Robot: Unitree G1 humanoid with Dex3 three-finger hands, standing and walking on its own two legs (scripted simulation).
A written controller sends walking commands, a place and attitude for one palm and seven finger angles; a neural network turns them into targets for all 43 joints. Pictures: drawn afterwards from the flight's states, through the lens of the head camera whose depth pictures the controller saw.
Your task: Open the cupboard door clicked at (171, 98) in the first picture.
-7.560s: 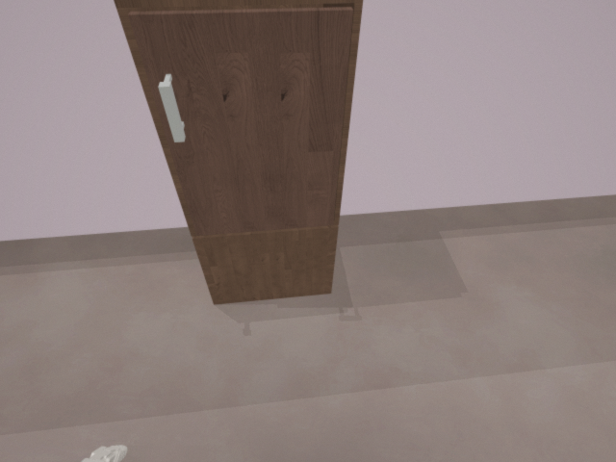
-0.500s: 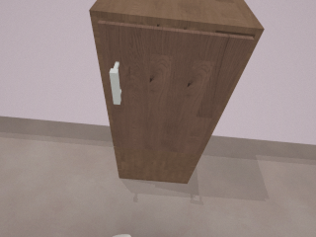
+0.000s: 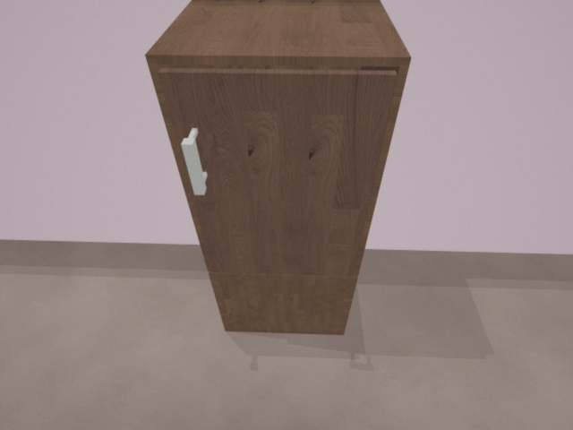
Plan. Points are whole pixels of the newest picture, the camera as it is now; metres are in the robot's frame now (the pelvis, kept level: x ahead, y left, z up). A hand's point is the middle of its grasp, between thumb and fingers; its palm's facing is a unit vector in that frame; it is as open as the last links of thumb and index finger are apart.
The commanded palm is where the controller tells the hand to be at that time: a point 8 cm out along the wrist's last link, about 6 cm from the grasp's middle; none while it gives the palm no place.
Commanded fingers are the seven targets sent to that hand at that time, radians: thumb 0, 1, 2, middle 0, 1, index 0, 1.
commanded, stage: come to a stop and stand still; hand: left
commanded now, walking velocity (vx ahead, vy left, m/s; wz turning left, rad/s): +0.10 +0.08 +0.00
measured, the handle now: (197, 161) +0.59 +0.22 +0.06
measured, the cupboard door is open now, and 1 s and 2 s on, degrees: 0 0 0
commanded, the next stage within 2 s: look again from close up in 0.66 s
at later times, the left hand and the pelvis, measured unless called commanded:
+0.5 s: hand out of the picture +0.02 +0.19 -0.19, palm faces +0.07 -0.98 -0.18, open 7.3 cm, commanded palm none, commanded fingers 0.00 0.90 0.90 -0.20 -0.30 -0.20 -0.30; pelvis +0.03 +0.02 -0.01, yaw +1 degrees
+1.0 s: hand out of the picture +0.00 +0.19 -0.18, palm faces +0.03 -0.98 -0.19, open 7.3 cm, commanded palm none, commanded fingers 0.00 0.90 0.90 -0.20 -0.30 -0.20 -0.30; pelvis +0.02 +0.04 -0.01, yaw +1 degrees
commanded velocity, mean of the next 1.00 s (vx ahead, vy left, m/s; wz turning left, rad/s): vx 0.00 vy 0.00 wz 0.00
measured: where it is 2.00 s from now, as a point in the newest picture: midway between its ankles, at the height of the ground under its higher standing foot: outside the picture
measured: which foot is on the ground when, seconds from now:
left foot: up 0.00-0.16, down 0.18-1.00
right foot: down 0.00-1.00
